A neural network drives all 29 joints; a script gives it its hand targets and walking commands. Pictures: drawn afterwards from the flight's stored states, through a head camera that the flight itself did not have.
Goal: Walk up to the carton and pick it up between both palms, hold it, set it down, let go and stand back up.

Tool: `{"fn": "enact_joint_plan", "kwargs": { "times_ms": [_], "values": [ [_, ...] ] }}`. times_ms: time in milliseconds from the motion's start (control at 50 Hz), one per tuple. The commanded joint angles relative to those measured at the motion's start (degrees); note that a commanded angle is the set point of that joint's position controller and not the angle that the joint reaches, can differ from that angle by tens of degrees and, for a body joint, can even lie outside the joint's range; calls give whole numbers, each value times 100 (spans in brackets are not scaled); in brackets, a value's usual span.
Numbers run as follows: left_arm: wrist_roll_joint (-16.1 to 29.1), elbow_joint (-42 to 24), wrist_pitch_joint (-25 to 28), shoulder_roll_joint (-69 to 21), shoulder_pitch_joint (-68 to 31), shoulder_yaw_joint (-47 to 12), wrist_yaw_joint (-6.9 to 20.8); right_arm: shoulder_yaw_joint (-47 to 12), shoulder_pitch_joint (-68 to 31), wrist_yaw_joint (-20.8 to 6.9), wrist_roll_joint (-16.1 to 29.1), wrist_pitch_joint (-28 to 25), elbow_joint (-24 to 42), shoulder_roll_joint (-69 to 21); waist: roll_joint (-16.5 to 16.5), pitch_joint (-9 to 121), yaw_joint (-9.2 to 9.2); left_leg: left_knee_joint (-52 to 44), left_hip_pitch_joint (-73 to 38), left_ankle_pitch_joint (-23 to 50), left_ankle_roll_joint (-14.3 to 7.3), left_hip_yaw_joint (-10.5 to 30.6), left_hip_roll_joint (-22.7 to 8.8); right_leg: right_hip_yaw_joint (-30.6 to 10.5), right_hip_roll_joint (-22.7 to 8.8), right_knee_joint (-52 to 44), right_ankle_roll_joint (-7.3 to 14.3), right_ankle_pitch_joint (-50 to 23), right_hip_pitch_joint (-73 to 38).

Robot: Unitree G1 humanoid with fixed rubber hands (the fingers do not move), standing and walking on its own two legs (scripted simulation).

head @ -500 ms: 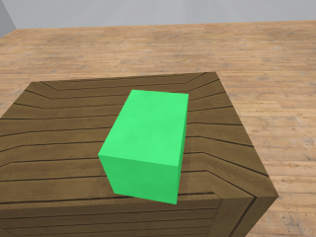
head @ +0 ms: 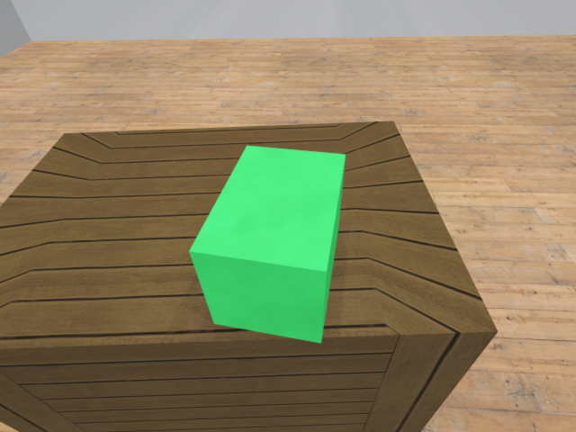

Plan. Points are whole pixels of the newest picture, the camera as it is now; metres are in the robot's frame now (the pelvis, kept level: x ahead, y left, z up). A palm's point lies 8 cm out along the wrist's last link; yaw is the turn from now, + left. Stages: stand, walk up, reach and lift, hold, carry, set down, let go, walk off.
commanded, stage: stand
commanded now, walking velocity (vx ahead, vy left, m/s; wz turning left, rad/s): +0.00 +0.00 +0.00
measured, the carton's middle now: (281, 237) +0.45 +0.04 +0.02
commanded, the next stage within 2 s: none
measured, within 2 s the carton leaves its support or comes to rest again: neither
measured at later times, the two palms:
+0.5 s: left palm out of the picture -0.02 +0.24 -0.13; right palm out of the picture -0.03 -0.22 -0.15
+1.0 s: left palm out of the picture +0.02 +0.22 -0.13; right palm out of the picture +0.01 -0.22 -0.15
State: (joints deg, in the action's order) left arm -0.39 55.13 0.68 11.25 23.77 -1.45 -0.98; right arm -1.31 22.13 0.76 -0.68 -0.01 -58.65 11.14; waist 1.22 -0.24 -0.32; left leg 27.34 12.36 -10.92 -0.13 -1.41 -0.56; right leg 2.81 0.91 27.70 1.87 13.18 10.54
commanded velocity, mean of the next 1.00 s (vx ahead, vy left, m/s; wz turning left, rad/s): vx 0.00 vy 0.00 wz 0.00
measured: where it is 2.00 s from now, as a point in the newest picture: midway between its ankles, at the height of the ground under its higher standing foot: outside the picture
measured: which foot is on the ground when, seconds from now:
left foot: down 0.00-1.00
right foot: down 0.00-1.00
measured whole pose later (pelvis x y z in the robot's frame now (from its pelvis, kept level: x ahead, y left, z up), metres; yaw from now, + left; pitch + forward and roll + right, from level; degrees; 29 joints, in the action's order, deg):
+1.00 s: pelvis +0.02 -0.01 +0.00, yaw -1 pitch -2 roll +0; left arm 0.0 59.9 0.9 9.3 18.7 -1.0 -2.1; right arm -1.1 18.7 2.4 -0.2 -0.1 -61.4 9.4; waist 1.2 -0.9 -0.2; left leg 25.7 11.7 -11.9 0.5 -0.5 -0.4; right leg 1.5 1.7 26.3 2.2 14.0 10.3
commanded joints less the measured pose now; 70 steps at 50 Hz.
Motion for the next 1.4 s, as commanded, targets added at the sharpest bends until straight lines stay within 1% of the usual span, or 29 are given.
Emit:
{"fn": "enact_joint_plan", "kwargs": {
  "times_ms": [0, 60, 140, 240, 280, 340, 420, 460, 500, 580, 720, 800, 980, 1100, 1140, 1220, 1300, 1380],
  "values": [
    [0, -273, 106, 917, 308, 264, -70, 191, 341, 50, -4, -89, 198, 805, -40, -988, 12, -830, 481, -1381, -23, 758, -450, -839, -604, -1133, -71, 1475, 953],
    [-4, -205, 98, 880, 326, 266, -78, 202, 342, 63, -5, -81, 164, 782, 17, -1004, 1, -850, 568, -1476, -20, 786, -447, -853, -601, -1103, -72, 1494, 989],
    [-2, -124, 89, 858, 351, 292, -84, 241, 398, 77, 8, -66, 107, 792, -12, -944, -10, -923, 714, -1768, -24, 859, -460, -842, -567, -1050, -72, 1626, 974],
    [4, -64, 101, 819, 317, 288, -102, 239, 408, 91, -1, -69, 67, 725, 9, -869, 6, -882, 683, -1597, -11, 871, -439, -895, -573, -1031, -70, 1494, 976],
    [9, -42, 98, 807, 317, 285, -103, 244, 422, 99, 5, -62, 53, 712, -35, -868, 5, -890, 680, -1590, -13, 890, -446, -894, -575, -1021, -66, 1466, 980],
    [7, -4, 100, 781, 316, 291, -108, 255, 406, 110, -1, -61, 50, 699, -73, -826, 7, -868, 624, -1502, -9, 893, -441, -915, -578, -1014, -68, 1427, 998],
    [14, 15, 105, 748, 291, 280, -116, 240, 383, 121, 6, -61, 39, 663, -43, -791, 9, -814, 574, -1288, -9, 864, -440, -929, -587, -1002, -75, 1195, 942],
    [24, 17, 104, 754, 243, 285, -124, 242, 396, 127, 14, -64, 32, 634, -117, -768, 29, -773, 502, -1164, -6, 826, -427, -964, -611, -1050, -63, 1209, 976],
    [24, 26, 109, 725, 191, 270, -128, 233, 385, 131, 6, -79, 26, 608, -94, -741, 43, -763, 411, -936, -3, 834, -447, -956, -619, -1021, -66, 984, 944],
    [31, 53, 115, 676, 190, 254, -135, 214, 298, 145, 22, -86, 13, 594, -65, -704, 11, -753, 379, -723, -12, 823, -470, -932, -602, -966, -84, 639, 791],
    [37, 126, 127, 642, 80, 233, -146, 185, 220, 173, 36, -88, -17, 571, -123, -633, 16, -737, 240, -313, -6, 773, -493, -920, -624, -936, -84, 181, 570],
    [44, 169, 122, 616, 25, 232, -152, 170, 174, 183, 44, -85, -45, 538, -71, -624, 14, -737, 185, -227, -1, 731, -501, -919, -630, -950, -77, 88, 504],
    [44, 264, 127, 577, -92, 211, -169, 137, 75, 207, 56, -91, -111, 514, -66, -543, 6, -720, 20, 15, 10, 688, -513, -917, -640, -984, -79, -173, 369],
    [49, 323, 129, 556, -163, 195, -172, 115, 17, 228, 58, -86, -158, 520, -147, -544, 16, -724, -71, 180, -2, 673, -541, -916, -648, -1013, -82, -341, 290],
    [44, 353, 128, 542, -164, 199, -175, 114, 9, 231, 57, -86, -199, 522, -81, -547, 2, -739, -92, 179, 11, 666, -545, -898, -641, -1014, -84, -366, 282],
    [53, 386, 129, 532, -201, 201, -180, 107, -30, 242, 55, -89, -221, 500, -135, -523, 1, -728, -164, 275, 13, 646, -548, -899, -634, -1026, -84, -468, 251],
    [49, 422, 129, 526, -207, 201, -185, 99, -30, 247, 56, -82, -269, 490, -72, -538, 13, -722, -161, 291, 13, 624, -549, -911, -650, -1044, -80, -554, 182],
    [54, 444, 129, 503, -229, 192, -191, 100, -57, 260, 60, -91, -277, 491, -126, -453, 18, -735, -249, 433, 15, 611, -574, -888, -645, -1026, -81, -738, 108]
  ]
}}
